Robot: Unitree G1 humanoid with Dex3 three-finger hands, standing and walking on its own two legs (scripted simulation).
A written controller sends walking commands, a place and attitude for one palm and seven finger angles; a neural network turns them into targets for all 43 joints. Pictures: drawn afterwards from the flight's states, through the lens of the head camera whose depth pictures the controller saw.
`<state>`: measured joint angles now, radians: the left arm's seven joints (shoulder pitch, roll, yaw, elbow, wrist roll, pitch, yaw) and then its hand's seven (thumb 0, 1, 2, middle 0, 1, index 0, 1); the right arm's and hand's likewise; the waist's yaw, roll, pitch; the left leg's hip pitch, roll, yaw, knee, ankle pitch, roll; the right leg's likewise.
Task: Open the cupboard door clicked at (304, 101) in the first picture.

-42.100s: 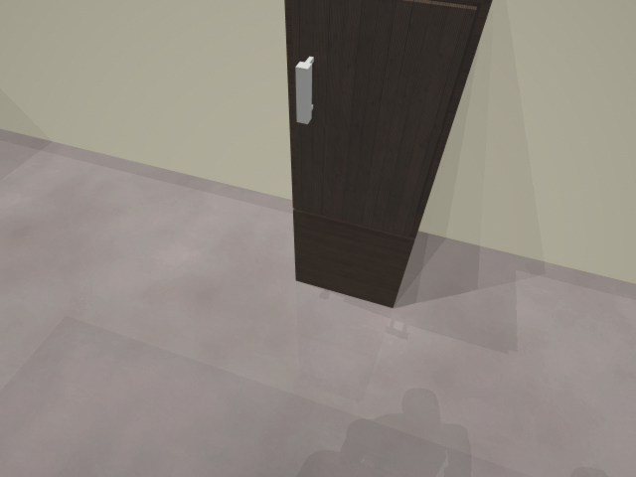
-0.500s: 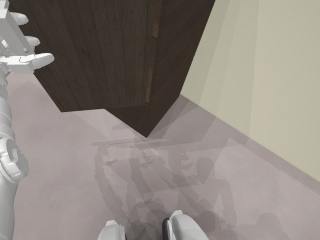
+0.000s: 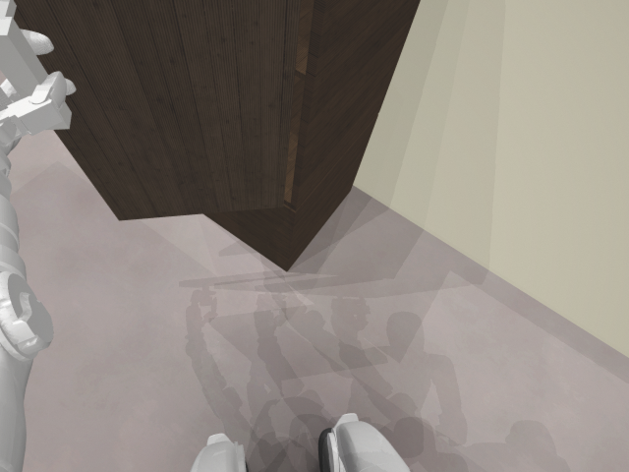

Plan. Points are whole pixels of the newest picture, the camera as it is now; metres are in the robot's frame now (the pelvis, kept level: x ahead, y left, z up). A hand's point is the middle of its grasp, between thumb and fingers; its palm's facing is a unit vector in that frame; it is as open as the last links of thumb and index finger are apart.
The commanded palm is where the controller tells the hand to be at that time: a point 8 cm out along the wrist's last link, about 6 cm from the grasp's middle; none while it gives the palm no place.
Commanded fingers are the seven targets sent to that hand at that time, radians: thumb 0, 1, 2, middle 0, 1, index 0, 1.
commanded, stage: pull the door open along its arc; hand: left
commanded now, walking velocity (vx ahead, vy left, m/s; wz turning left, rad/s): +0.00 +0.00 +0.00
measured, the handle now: (33, 66) +0.58 +0.26 +0.11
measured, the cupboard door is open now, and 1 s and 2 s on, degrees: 44 87 95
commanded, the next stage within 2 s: open thumb and fingers to let go in 1.12 s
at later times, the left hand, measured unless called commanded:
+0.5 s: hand (62, 164) +0.45 +0.21 +0.11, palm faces +0.00 -1.00 +0.02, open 6.6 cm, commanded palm +0.38 +0.27 +0.10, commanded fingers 0.00 0.90 0.90 -0.40 -1.35 -0.40 -1.35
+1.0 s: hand (174, 247) +0.34 +0.10 +0.11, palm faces +0.43 -0.90 +0.01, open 6.7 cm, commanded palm +0.28 +0.13 +0.10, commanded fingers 0.00 0.90 0.90 -0.40 -1.35 -0.40 -1.35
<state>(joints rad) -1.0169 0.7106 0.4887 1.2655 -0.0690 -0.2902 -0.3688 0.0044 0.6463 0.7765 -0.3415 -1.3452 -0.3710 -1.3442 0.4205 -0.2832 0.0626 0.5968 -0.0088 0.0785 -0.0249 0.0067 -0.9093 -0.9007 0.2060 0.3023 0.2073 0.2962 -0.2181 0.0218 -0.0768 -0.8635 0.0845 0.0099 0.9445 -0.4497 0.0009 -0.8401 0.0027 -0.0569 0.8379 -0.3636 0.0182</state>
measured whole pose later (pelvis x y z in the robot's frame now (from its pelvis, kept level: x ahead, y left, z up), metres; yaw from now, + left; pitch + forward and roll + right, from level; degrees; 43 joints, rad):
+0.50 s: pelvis +0.02 +0.00 +0.02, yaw -2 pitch +16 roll -2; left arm -0.45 0.41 0.41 0.68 -0.24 -0.24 -0.32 0.00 0.64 0.69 -0.30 -1.33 -0.30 -1.31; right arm 0.40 -0.26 0.02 0.53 0.03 0.09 0.02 0.01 -0.91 -0.90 0.20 0.30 0.21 0.30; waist -0.12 0.04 -0.14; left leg -0.66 0.08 0.07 0.83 -0.45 0.01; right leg -0.67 0.00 0.00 0.77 -0.37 0.03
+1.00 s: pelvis +0.02 -0.03 +0.03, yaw +3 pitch +6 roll +0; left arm -0.09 -0.06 -0.01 0.19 0.01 -0.11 0.45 0.01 0.62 0.74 -0.28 -1.30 -0.29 -1.31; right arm 0.21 -0.18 0.01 0.57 -0.05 0.05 0.00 0.01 -0.91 -0.90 0.20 0.30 0.21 0.30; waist -0.01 0.04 -0.10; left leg -0.44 0.05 0.00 0.73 -0.40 -0.04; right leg -0.46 -0.02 -0.07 0.73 -0.38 -0.01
